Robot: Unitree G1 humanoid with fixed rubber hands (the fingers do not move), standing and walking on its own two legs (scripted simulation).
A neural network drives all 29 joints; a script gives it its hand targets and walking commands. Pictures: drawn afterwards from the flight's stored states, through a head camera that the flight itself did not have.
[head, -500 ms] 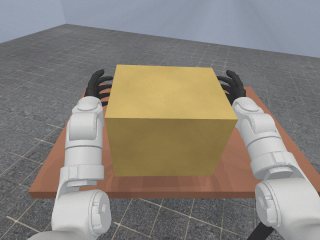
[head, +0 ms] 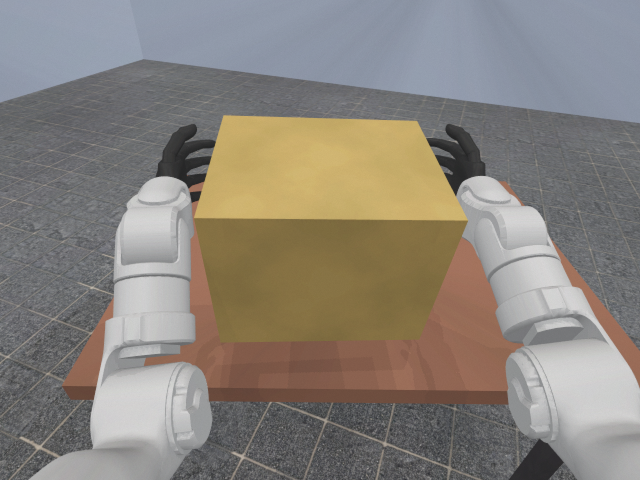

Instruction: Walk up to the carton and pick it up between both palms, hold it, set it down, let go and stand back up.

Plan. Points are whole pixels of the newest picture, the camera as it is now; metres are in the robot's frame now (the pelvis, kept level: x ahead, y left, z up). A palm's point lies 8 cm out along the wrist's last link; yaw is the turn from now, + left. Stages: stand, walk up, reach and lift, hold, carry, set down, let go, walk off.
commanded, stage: reach and lift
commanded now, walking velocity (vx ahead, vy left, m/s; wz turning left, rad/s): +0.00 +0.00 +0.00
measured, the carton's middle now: (321, 228) +0.38 +0.01 +0.18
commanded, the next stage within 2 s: hold in 0.06 s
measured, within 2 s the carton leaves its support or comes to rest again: neither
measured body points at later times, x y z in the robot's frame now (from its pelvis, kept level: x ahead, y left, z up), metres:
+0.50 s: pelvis -0.01 -0.01 +0.00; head -0.09 +0.02 +0.44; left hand +0.37 +0.18 +0.26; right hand +0.38 -0.17 +0.27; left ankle +0.02 +0.11 -0.75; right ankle +0.00 -0.12 -0.75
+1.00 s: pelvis +0.00 +0.00 +0.00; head -0.08 +0.02 +0.44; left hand +0.38 +0.18 +0.25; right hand +0.39 -0.17 +0.27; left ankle +0.02 +0.11 -0.75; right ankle +0.00 -0.12 -0.75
